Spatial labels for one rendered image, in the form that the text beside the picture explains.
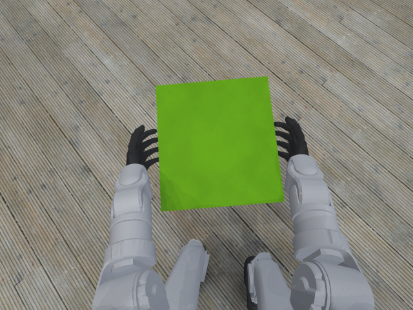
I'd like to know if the robot right thigh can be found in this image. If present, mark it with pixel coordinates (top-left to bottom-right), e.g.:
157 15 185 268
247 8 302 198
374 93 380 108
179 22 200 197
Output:
247 259 293 310

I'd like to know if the right robot forearm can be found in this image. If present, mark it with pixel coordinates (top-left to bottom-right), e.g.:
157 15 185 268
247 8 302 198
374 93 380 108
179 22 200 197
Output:
285 154 375 309

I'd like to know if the left robot forearm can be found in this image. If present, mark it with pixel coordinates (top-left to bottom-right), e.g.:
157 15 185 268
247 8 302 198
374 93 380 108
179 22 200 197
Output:
92 163 157 306

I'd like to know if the robot right hand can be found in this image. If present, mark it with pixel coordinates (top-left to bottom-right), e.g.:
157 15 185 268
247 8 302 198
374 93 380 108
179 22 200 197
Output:
274 116 309 162

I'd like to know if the robot left hand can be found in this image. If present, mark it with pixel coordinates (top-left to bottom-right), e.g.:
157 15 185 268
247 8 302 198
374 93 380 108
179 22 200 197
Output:
126 125 159 170

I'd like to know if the robot left upper arm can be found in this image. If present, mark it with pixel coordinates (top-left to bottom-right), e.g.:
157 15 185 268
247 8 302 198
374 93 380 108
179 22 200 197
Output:
92 269 170 310

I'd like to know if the carton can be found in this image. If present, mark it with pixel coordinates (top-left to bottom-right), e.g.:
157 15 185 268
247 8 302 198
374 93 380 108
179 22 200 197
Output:
156 76 285 212

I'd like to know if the robot right upper arm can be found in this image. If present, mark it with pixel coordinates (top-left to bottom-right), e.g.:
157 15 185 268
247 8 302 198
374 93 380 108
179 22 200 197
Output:
290 260 374 310

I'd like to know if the robot right foot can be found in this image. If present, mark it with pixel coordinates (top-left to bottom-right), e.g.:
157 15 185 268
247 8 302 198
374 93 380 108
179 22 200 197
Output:
244 256 257 310

